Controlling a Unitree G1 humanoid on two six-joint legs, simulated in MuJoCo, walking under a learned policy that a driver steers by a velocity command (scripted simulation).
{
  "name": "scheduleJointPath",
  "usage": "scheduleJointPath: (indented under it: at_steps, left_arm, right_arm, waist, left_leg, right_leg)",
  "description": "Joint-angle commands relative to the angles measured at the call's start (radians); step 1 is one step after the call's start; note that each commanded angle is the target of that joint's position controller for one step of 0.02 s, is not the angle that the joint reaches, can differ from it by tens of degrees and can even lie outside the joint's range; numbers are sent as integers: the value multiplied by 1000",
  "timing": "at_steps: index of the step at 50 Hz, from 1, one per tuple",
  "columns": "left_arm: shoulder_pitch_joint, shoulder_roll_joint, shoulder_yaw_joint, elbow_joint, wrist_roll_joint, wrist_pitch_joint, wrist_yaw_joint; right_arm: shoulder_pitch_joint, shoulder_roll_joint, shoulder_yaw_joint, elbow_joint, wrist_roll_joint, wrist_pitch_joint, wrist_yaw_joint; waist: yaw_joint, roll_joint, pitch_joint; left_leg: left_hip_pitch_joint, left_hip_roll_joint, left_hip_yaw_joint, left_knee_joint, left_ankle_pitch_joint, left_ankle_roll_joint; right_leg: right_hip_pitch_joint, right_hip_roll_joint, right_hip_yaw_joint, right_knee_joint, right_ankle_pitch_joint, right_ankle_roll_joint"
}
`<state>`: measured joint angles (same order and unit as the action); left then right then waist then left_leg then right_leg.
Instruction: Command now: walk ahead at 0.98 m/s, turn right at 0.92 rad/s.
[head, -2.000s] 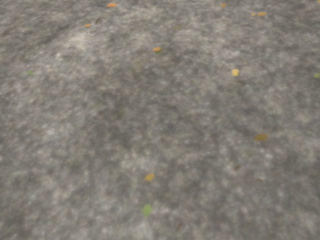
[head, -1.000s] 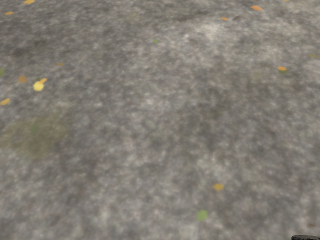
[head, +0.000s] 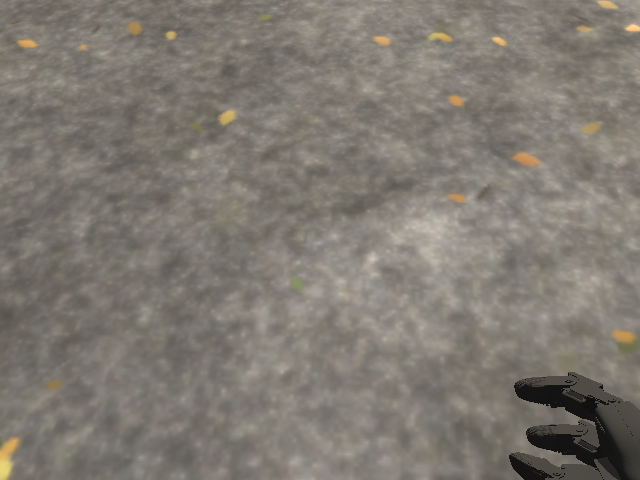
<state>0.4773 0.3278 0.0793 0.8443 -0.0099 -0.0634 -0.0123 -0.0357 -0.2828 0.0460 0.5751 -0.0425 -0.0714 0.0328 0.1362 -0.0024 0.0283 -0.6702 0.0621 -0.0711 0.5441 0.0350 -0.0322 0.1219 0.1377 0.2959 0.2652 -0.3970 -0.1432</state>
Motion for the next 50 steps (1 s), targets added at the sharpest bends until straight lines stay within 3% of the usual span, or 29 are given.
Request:
scheduleJointPath:
  at_steps: [1,2,3,4,5,7,12,18,20,22,24,25,26,27,28,29,31,32,33,37,39,42,44,45,46,47,48,49,50]
  left_arm:
    - [-84,254,59,-62,12,-16,8]
    - [-141,241,56,-71,23,-26,3]
    - [-150,81,14,-98,32,-38,6]
    - [-18,-5,-20,-168,-30,-31,1]
    - [-89,91,-17,-127,5,-9,11]
    - [-212,117,-7,-126,33,13,-13]
    - [-348,15,-41,-217,46,68,-62]
    - [-558,18,-69,-306,40,65,-96]
    - [-567,21,-71,-297,39,59,-97]
    - [-439,62,-55,-253,38,54,-82]
    - [-55,146,-7,-135,36,45,-52]
    - [20,187,24,-86,26,48,-22]
    - [-80,266,33,-105,31,57,-4]
    - [-85,296,45,-159,51,65,0]
    - [-110,220,34,-157,42,58,11]
    - [-166,165,17,-143,41,44,23]
    - [-234,87,-15,-132,31,8,22]
    - [-303,53,-17,-162,2,-27,0]
    - [-320,58,-17,-136,-9,-45,-7]
    - [-331,48,-23,-92,19,-50,38]
    - [-257,63,-22,-81,16,-34,68]
    - [-254,88,-15,-93,19,4,97]
    - [-353,94,-7,-142,21,25,106]
    - [-440,84,-9,-167,13,29,97]
    - [-381,-55,-34,-192,53,29,59]
    - [-121,-53,-52,-199,25,13,28]
    - [-169,73,-36,-203,3,10,13]
    - [-279,104,-21,-224,7,18,14]
    - [-310,93,-19,-229,24,33,25]
  right_arm:
    - [218,-196,-80,5,15,-16,-32]
    - [436,-240,-105,55,14,-18,-55]
    - [643,-302,-129,89,-16,-23,-79]
    - [514,-373,-143,69,-39,-16,-68]
    - [389,-263,-139,47,-25,-8,-60]
    - [338,-134,-108,70,-21,-5,-52]
    - [422,-71,-90,193,19,-45,-30]
    - [416,-125,-101,236,11,-66,-33]
    - [467,-167,-108,249,11,-60,-43]
    - [473,-228,-123,243,11,-33,-61]
    - [384,-258,-133,205,5,1,-64]
    - [382,-223,-131,205,-5,8,-47]
    - [420,-65,-90,158,-15,-5,-39]
    - [465,-121,-92,68,30,-18,-44]
    - [406,-152,-88,94,31,-28,-52]
    - [411,-144,-85,116,38,-25,-55]
    - [452,-104,-77,169,16,10,-49]
    - [456,-165,-116,178,104,-8,-61]
    - [442,-143,-113,180,110,-8,-62]
    - [275,-21,-86,128,63,-32,-37]
    - [213,-15,-88,111,60,-42,-8]
    - [296,-63,-114,100,65,-34,33]
    - [525,-160,-160,138,54,-12,32]
    - [676,-192,-174,173,54,-4,17]
    - [616,-205,-161,160,28,-6,-5]
    - [457,-266,-154,64,-30,-21,-13]
    - [324,-243,-168,-24,-18,-4,-18]
    - [257,-184,-153,-40,24,12,-23]
    - [238,-154,-141,-48,52,21,-29]
  waist:
    - [-204,-42,-164]
    - [-326,-34,-254]
    - [-367,151,-380]
    - [-205,487,-478]
    - [-211,271,-323]
    - [-210,48,-126]
    - [-151,88,9]
    - [-131,26,128]
    - [-126,41,100]
    - [-42,101,-2]
    - [137,114,-172]
    - [125,4,-177]
    - [-23,-223,-114]
    - [-36,-185,-364]
    - [-41,12,-262]
    - [-104,70,-97]
    - [-187,150,-19]
    - [-183,140,-53]
    - [-199,111,-49]
    - [-156,-4,8]
    - [-96,-8,-36]
    - [-135,-101,-108]
    - [-269,-139,-179]
    - [-385,-9,-172]
    - [-258,347,-117]
    - [-126,278,-388]
    - [-148,114,-393]
    - [-124,-52,-189]
    - [-104,-130,-153]
  left_leg:
    - [601,-102,58,-7,-143,26]
    - [840,-39,25,20,-230,41]
    - [1060,213,-229,-3,-620,62]
    - [1136,450,-848,-273,-841,153]
    - [995,382,-794,-300,-962,169]
    - [765,297,-429,-277,-597,151]
    - [617,228,-29,-350,-154,99]
    - [561,133,312,-451,217,53]
    - [642,133,359,-367,682,33]
    - [721,168,356,-149,1025,22]
    - [574,204,311,341,1013,50]
    - [352,91,304,701,267,40]
    - [50,-45,268,1079,-572,21]
    - [-130,-60,52,1175,-526,11]
    - [-154,-11,36,1099,-408,10]
    - [-94,26,60,1021,-370,7]
    - [101,63,32,860,-403,5]
    - [114,92,-34,843,-413,-5]
    - [123,107,-42,744,-389,-4]
    - [194,0,107,299,-25,4]
    - [201,-69,178,103,227,-6]
    - [316,-147,224,41,201,11]
    - [536,-165,180,60,74,78]
    - [659,-97,84,-64,198,138]
    - [802,50,-197,13,743,253]
    - [926,277,-690,-102,605,456]
    - [825,268,-718,-199,188,457]
    - [622,193,-620,-249,-73,403]
    - [513,153,-577,-281,-221,360]
  right_leg:
    - [-243,-154,98,303,979,1]
    - [-362,-114,74,557,899,17]
    - [-529,-48,-11,920,287,8]
    - [-786,20,-128,1147,-118,35]
    - [-877,-86,-156,1179,14,21]
    - [-857,-164,-198,1093,126,36]
    - [-918,-247,-234,1035,173,50]
    - [-807,-196,-415,625,407,18]
    - [-690,-118,-500,527,401,-20]
    - [-532,-52,-511,498,322,-51]
    - [-104,-19,-421,452,243,-114]
    - [94,-56,-314,384,179,-140]
    - [143,-264,18,397,521,-158]
    - [358,-454,402,183,531,-326]
    - [226,-456,377,83,544,-283]
    - [10,-444,240,74,712,-250]
    - [-270,-387,18,57,951,-183]
    - [-298,-387,20,42,873,-156]
    - [-326,-363,-39,33,874,-117]
    - [-422,-169,-372,-2,955,27]
    - [-302,-157,-423,52,944,74]
    - [-219,-202,-445,223,1082,125]
    - [-294,-233,-429,489,1149,152]
    - [-402,-159,-434,851,778,180]
    - [-730,44,-394,1263,-273,232]
    - [-829,53,-120,1463,-269,245]
    - [-809,-5,-74,1406,-153,198]
    - [-843,-37,-106,1290,-86,175]
    - [-816,-73,-119,1199,-43,169]
